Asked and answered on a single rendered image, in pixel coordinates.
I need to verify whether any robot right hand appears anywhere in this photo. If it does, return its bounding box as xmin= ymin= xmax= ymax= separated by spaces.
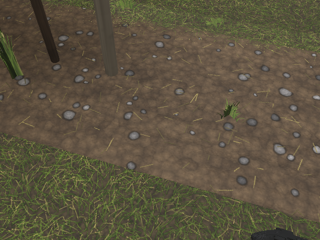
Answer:
xmin=251 ymin=227 xmax=308 ymax=240

